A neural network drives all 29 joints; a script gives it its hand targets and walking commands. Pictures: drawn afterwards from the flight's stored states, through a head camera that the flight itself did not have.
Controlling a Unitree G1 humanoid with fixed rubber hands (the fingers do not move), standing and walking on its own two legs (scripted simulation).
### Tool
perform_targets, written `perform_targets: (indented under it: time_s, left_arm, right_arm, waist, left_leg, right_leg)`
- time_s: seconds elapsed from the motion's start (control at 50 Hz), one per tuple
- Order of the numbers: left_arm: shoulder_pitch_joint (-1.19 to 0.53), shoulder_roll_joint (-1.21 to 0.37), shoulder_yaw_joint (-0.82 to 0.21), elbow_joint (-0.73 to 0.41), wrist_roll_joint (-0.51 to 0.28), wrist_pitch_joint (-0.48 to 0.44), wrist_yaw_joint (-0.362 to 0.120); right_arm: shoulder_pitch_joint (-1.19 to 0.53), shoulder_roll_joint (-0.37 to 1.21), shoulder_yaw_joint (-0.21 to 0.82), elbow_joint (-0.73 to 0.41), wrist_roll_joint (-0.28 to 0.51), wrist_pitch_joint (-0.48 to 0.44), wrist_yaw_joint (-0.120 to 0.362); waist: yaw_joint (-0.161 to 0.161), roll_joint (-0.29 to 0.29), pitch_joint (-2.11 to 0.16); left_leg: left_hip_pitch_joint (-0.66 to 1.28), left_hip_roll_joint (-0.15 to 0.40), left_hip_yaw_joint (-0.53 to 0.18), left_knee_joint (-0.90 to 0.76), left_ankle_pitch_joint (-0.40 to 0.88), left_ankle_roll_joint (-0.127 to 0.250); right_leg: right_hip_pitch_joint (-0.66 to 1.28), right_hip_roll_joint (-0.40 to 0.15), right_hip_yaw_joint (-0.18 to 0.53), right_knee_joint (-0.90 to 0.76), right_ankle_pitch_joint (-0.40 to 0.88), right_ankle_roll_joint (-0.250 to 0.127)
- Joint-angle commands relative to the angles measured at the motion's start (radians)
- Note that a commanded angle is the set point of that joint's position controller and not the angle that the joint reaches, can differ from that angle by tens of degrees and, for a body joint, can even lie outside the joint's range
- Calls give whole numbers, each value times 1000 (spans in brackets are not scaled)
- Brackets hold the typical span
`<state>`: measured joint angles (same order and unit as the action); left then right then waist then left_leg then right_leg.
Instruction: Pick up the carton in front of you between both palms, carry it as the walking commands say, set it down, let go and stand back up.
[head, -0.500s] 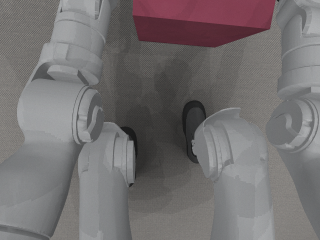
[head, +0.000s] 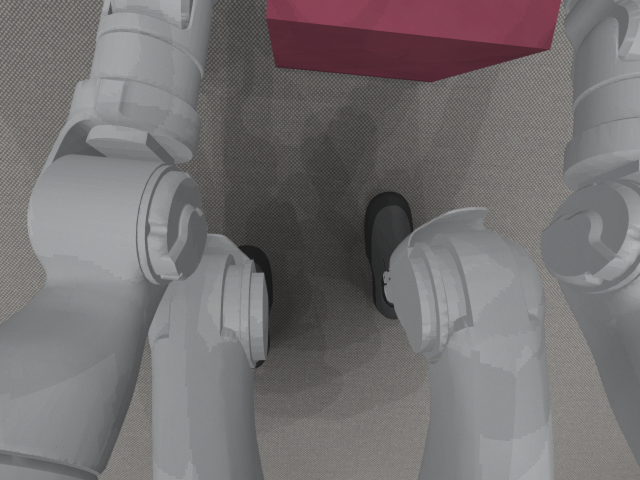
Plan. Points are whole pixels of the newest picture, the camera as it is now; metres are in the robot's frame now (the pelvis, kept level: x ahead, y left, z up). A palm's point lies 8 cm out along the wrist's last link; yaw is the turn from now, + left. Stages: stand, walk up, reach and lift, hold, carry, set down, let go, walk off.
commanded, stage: set down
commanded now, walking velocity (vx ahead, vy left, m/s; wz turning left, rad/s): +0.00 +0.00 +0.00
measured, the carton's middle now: out of the picture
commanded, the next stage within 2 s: let go in 1.30 s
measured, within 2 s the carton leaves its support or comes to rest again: neither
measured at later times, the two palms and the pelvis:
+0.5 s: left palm out of the picture +0.61 +0.07 -0.10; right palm out of the picture +0.53 -0.29 -0.10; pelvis +0.00 -0.01 +0.02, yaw +0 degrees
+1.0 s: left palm out of the picture +0.62 +0.08 +0.05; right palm out of the picture +0.53 -0.30 +0.05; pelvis +0.02 -0.01 +0.15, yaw +0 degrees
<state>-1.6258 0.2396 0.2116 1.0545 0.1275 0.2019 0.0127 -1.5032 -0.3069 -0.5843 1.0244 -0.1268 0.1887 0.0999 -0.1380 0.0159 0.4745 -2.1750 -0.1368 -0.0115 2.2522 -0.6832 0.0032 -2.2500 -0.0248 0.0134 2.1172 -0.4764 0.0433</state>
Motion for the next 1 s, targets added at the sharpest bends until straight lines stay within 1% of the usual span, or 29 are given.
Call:
perform_targets:
  time_s: [0.0, 0.02, 0.04, 0.06, 0.1, 0.12, 0.16, 0.18, 0.2, 0.24, 0.28, 0.34, 0.38, 0.4, 0.42, 0.48, 0.52, 0.6, 0.64, 0.7, 0.78, 0.84, 0.9, 0.98]
  left_arm:
    - [-212, 171, -91, -46, -49, -36, 48]
    - [-272, 217, -125, -55, -90, -48, 75]
    - [-321, 232, -159, -50, -136, -56, 86]
    - [-346, 234, -191, -44, -178, -62, 90]
    - [-384, 229, -239, -72, -238, -74, 91]
    - [-398, 216, -261, -94, -265, -78, 87]
    - [-414, 199, -318, -119, -320, -77, 74]
    - [-408, 211, -326, -103, -337, -76, 71]
    - [-390, 230, -320, -74, -342, -73, 70]
    - [-351, 241, -313, -44, -342, -64, 67]
    - [-310, 261, -279, -39, -327, -58, 66]
    - [-287, 293, -231, -109, -291, -46, 78]
    - [-288, 300, -205, -158, -274, -27, 88]
    - [-294, 303, -194, -179, -267, -14, 93]
    - [-295, 303, -183, -176, -258, 1, 94]
    - [-267, 300, -132, -117, -225, 28, 88]
    - [-249, 295, -99, -85, -202, 26, 78]
    - [-231, 281, -74, -47, -182, 16, 64]
    - [-214, 272, -71, -41, -177, 16, 58]
    - [-195, 259, -74, -69, -172, 21, 52]
    - [-180, 246, -85, -145, -172, 39, 51]
    - [-173, 239, -89, -198, -172, 53, 53]
    - [-158, 238, -83, -235, -168, 63, 54]
    - [-114, 235, -63, -237, -150, 70, 50]
  right_arm:
    - [-120, -109, 20, 40, 17, -78, -67]
    - [-165, -162, 32, 36, 47, -105, -108]
    - [-211, -184, 61, 38, 91, -127, -134]
    - [-234, -205, 89, 47, 130, -143, -147]
    - [-270, -253, 127, 43, 186, -165, -157]
    - [-285, -267, 147, 35, 202, -172, -159]
    - [-295, -276, 186, 8, 234, -178, -162]
    - [-282, -273, 195, 15, 247, -174, -164]
    - [-259, -269, 194, 34, 254, -167, -165]
    - [-221, -256, 195, 38, 260, -153, -164]
    - [-200, -236, 212, -4, 266, -139, -165]
    - [-172, -212, 237, -104, 280, -113, -175]
    - [-178, -199, 257, -180, 291, -86, -183]
    - [-183, -194, 263, -213, 292, -68, -189]
    - [-186, -189, 266, -224, 290, -50, -195]
    - [-178, -156, 255, -216, 266, -11, -204]
    - [-166, -139, 244, -198, 242, -7, -202]
    - [-151, -122, 239, -189, 219, -11, -192]
    - [-129, -119, 230, -189, 212, -9, -187]
    - [-85, -127, 211, -205, 200, -2, -181]
    - [-45, -149, 194, -272, 196, 12, -173]
    - [-26, -156, 197, -322, 207, 26, -163]
    - [-4, -153, 201, -350, 217, 39, -154]
    - [43, -137, 199, -348, 213, 48, -142]
  waist:
    - [-79, 126, -918]
    - [-94, 120, -982]
    - [-99, 129, -1028]
    - [-105, 148, -1064]
    - [-127, 190, -1140]
    - [-142, 197, -1158]
    - [-172, 192, -1229]
    - [-179, 185, -1256]
    - [-178, 176, -1272]
    - [-176, 162, -1301]
    - [-155, 143, -1361]
    - [-115, 125, -1516]
    - [-94, 101, -1581]
    - [-87, 90, -1600]
    - [-82, 80, -1581]
    - [-64, 54, -1451]
    - [-56, 44, -1394]
    - [-52, 37, -1403]
    - [-58, 41, -1420]
    - [-74, 64, -1480]
    - [-90, 104, -1583]
    - [-88, 124, -1644]
    - [-80, 129, -1678]
    - [-68, 121, -1669]
  left_leg:
    - [400, 52, -9, -273, 228, -45]
    - [413, 58, -20, -264, 263, -47]
    - [427, 64, -32, -251, 302, -47]
    - [456, 69, -41, -236, 345, -47]
    - [511, 78, -54, -205, 426, -48]
    - [510, 83, -56, -198, 454, -50]
    - [493, 90, -47, -190, 458, -53]
    - [472, 91, -38, -191, 439, -54]
    - [450, 90, -27, -197, 411, -55]
    - [413, 84, -9, -209, 361, -54]
    - [366, 70, 16, -223, 322, -49]
    - [344, 47, 52, -259, 291, -43]
    - [343, 36, 70, -294, 264, -35]
    - [350, 32, 76, -315, 247, -29]
    - [346, 30, 78, -338, 220, -24]
    - [308, 32, 76, -409, 138, -12]
    - [292, 34, 71, -439, 124, -9]
    - [317, 31, 67, -491, 155, -9]
    - [341, 29, 66, -522, 169, -10]
    - [415, 24, 65, -570, 210, -16]
    - [542, 16, 63, -632, 283, -24]
    - [625, 13, 62, -681, 339, -28]
    - [680, 12, 61, -733, 380, -30]
    - [711, 13, 57, -810, 408, -32]
  right_leg:
    - [536, 36, -84, -74, 209, 1]
    - [558, 29, -83, -67, 250, 4]
    - [570, 23, -79, -55, 295, 1]
    - [576, 18, -71, -44, 339, -5]
    - [580, 11, -60, -27, 410, -18]
    - [587, 9, -56, -28, 438, -26]
    - [650, 4, -53, -35, 483, -39]
    - [688, 2, -52, -39, 495, -42]
    - [720, 1, -51, -44, 497, -42]
    - [775, 6, -50, -55, 496, -41]
    - [877, 12, -46, -73, 519, -40]
    - [1050, 30, -44, -100, 573, -36]
    - [1113, 43, -51, -131, 561, -32]
    - [1124, 49, -57, -152, 537, -30]
    - [1109, 53, -62, -178, 496, -27]
    - [1015, 54, -68, -255, 365, -18]
    - [966, 53, -65, -286, 332, -13]
    - [945, 57, -68, -333, 352, -3]
    - [948, 59, -73, -362, 364, 1]
    - [967, 63, -83, -409, 402, 3]
    - [1001, 70, -94, -477, 466, 1]
    - [1036, 74, -97, -529, 514, -1]
    - [1079, 76, -96, -581, 550, -2]
    - [1133, 76, -89, -652, 579, -1]
